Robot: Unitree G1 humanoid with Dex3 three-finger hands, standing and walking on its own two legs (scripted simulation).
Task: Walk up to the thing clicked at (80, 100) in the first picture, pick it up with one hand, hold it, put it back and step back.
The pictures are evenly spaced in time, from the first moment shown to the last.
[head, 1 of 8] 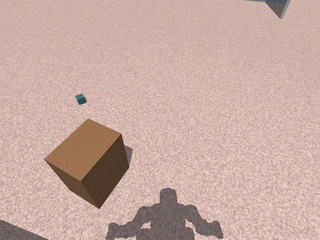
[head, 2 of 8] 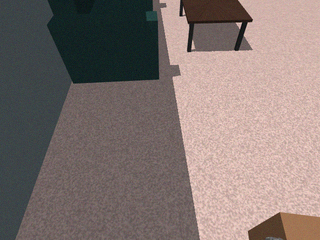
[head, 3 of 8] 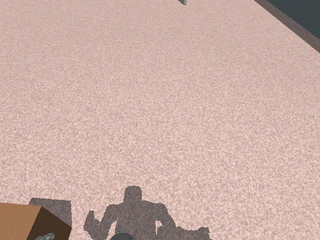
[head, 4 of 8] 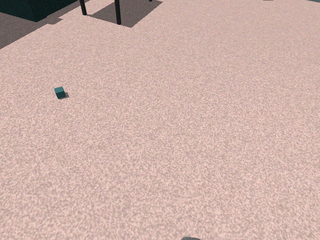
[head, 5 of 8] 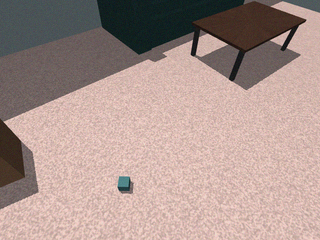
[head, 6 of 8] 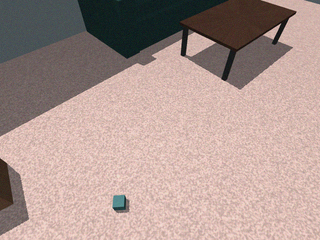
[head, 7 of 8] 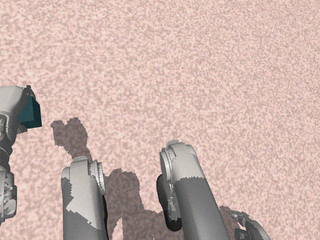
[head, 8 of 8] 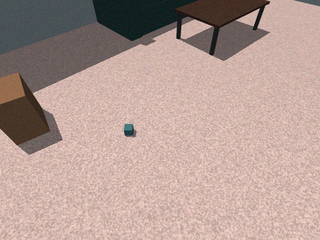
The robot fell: no
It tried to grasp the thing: yes
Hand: left
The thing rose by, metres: 0.68
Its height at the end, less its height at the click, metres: +0.00
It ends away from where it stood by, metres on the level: 0.01
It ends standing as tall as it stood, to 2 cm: yes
